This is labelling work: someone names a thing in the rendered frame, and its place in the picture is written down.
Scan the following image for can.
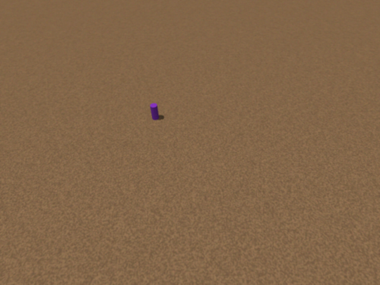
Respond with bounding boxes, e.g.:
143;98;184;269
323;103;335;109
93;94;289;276
150;103;159;120

